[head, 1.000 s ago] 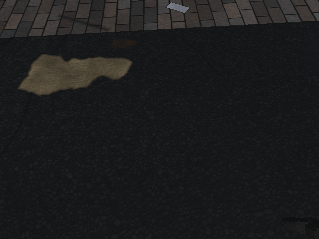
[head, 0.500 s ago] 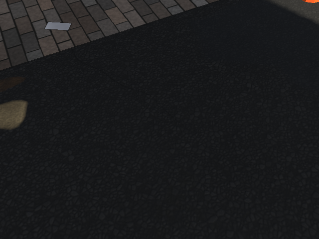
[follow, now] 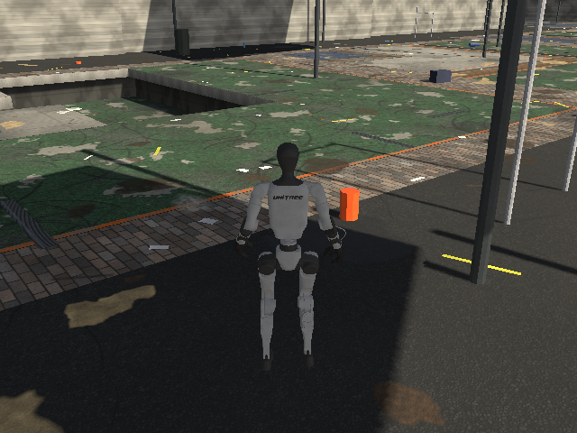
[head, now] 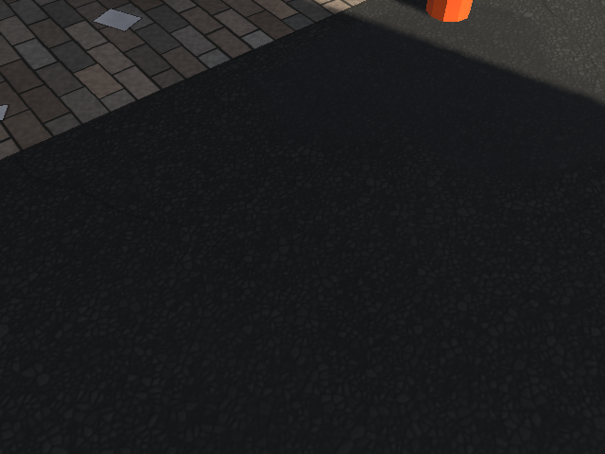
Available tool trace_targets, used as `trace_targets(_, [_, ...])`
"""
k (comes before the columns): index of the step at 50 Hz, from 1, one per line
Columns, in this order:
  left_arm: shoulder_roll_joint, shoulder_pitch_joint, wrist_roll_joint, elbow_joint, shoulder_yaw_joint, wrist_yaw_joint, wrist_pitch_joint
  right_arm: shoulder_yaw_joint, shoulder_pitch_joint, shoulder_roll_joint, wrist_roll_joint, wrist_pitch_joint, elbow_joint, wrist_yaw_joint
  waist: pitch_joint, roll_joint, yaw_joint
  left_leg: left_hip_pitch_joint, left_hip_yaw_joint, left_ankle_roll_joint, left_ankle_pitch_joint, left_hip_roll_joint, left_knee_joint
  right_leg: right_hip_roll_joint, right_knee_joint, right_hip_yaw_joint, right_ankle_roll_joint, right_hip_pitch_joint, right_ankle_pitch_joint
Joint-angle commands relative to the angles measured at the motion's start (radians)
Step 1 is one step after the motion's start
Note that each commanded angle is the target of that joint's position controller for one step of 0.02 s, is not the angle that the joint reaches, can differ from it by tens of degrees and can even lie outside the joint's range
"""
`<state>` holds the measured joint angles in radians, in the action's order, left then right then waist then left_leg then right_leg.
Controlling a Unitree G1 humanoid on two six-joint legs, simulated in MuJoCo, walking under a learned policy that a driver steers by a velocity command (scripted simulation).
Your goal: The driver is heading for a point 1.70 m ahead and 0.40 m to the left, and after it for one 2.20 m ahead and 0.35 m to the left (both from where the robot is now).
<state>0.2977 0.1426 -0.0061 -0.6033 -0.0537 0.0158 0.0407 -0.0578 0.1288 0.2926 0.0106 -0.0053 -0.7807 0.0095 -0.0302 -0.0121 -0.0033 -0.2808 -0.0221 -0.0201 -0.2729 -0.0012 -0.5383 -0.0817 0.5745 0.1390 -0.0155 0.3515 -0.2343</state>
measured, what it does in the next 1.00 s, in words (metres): stands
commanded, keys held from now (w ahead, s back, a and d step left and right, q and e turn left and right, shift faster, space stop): no key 1.00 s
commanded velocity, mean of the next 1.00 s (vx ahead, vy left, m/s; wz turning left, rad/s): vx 0.00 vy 0.00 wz -0.05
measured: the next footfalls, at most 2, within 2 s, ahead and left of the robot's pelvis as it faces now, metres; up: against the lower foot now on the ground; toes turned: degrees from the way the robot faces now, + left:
right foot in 1.62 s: +0.10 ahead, -0.12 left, +0.00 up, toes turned -2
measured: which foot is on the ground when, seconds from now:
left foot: down 0.00-1.00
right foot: down 0.00-1.00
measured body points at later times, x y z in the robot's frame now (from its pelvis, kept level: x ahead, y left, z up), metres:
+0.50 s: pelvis +0.01 +0.01 +0.00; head +0.02 +0.01 +0.45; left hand +0.13 +0.27 -0.11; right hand +0.13 -0.25 -0.11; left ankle +0.01 +0.13 -0.73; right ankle +0.02 -0.12 -0.73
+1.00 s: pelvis +0.01 +0.02 +0.01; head +0.02 +0.02 +0.46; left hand +0.09 +0.28 -0.13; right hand +0.07 -0.24 -0.13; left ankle +0.01 +0.13 -0.73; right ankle +0.02 -0.12 -0.73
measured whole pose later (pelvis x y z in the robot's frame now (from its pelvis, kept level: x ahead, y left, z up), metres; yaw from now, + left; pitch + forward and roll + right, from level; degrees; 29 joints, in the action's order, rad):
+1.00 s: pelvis +0.01 +0.02 +0.01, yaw -1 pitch -2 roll +0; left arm 0.23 0.20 0.00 -0.98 -0.04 0.05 0.02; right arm 0.00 0.21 0.25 0.00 0.02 -0.99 -0.02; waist -0.04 0.00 -0.01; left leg -0.17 0.00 0.01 -0.28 0.01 -0.49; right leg -0.02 0.48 0.11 0.03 0.20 -0.25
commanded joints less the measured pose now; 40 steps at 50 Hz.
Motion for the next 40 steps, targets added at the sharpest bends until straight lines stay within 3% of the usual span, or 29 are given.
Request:
trace_targets(1, [0.078, 0.061, -0.01, 0.059, -0.022, 0.004, -0.021, -0.026, -0.017, 0.17, 0.034, 0.02, 0.054, -0.001, 0.089, 0.247, 0.069, 0.051, -0.331, 0.219, 0.301, -0.321, 0.225, 0.021, 0.047, 0.001, 0.005, 0.019, -0.223])
trace_targets(2, [0.125, 0.043, -0.017, 0.04, -0.032, 0.01, -0.022, -0.009, -0.089, 0.112, 0.031, 0.027, 0.086, -0.003, 0.064, 0.213, 0.051, -0.007, -0.323, 0.243, 0.23, -0.31, 0.25, 0.06, 0.097, -0.006, 0.035, -0.042, -0.226])
trace_targets(3, [0.127, 0.018, -0.012, 0.036, -0.038, 0.011, -0.022, -0.005, -0.102, 0.102, 0.023, 0.031, 0.083, -0.007, 0.059, 0.2, 0.047, 0.008, -0.279, 0.208, 0.184, -0.262, 0.235, 0.062, 0.071, -0.019, 0.037, -0.053, -0.161])
trace_targets(5, [0.085, 0.001, -0.02, 0.023, -0.028, 0.011, -0.013, -0.006, -0.081, 0.118, 0.0, 0.037, 0.068, -0.01, 0.055, 0.187, 0.033, 0.034, -0.203, 0.141, 0.149, -0.193, 0.201, 0.081, -0.051, -0.02, 0.043, -0.108, -0.011])
trace_targets(7, [0.071, 0.003, -0.016, 0.013, -0.02, 0.004, -0.009, 0.003, -0.032, 0.102, 0.004, 0.04, 0.052, -0.008, 0.068, 0.149, 0.021, 0.027, -0.152, 0.093, 0.127, -0.144, 0.171, 0.099, -0.102, -0.006, 0.032, -0.183, 0.13])
trace_targets(8, [0.098, 0.006, -0.012, 0.0, -0.025, 0.003, -0.007, 0.005, 0.009, 0.099, 0.007, 0.042, 0.051, -0.005, 0.071, 0.097, -0.008, 0.008, -0.122, 0.072, 0.075, -0.112, 0.177, 0.097, -0.079, 0.001, 0.011, -0.192, 0.133])
trace_targets(9, [0.092, 0.022, -0.009, -0.009, -0.028, 0.0, -0.008, 0.006, -0.003, 0.106, 0.007, 0.041, 0.049, -0.004, 0.062, 0.083, 0.005, 0.022, -0.097, 0.06, 0.03, -0.098, 0.168, 0.093, -0.082, 0.002, -0.002, -0.167, 0.111])
trace_targets(15, [0.072, 0.032, -0.012, -0.053, -0.022, 0.003, -0.026, 0.017, 0.003, 0.081, 0.002, 0.03, 0.041, -0.009, 0.05, -0.011, -0.011, 0.052, -0.044, 0.05, 0.053, -0.063, 0.111, 0.107, -0.12, 0.026, 0.001, -0.138, 0.144])
trace_targets(28, [0.059, 0.063, -0.007, -0.138, -0.017, 0.021, -0.034, 0.025, 0.024, 0.07, -0.001, 0.029, -0.033, -0.016, 0.036, 0.004, -0.005, 0.048, -0.025, 0.034, 0.071, -0.044, 0.116, 0.105, -0.123, 0.022, 0.003, -0.16, 0.16])
trace_targets(40, [0.047, 0.064, -0.001, -0.258, -0.015, 0.029, -0.032, 0.029, 0.064, 0.071, -0.005, 0.032, -0.125, -0.026, 0.017, 0.009, -0.006, 0.05, -0.023, 0.037, 0.075, -0.038, 0.143, 0.093, -0.14, 0.0, 0.013, -0.182, 0.174])
Keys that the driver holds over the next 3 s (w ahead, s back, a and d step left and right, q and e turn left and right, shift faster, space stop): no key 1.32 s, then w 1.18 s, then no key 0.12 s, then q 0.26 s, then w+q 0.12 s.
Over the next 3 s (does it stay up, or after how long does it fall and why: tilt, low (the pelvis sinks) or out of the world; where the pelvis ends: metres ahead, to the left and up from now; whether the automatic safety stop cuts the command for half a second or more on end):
stays up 0.71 -0.04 0.01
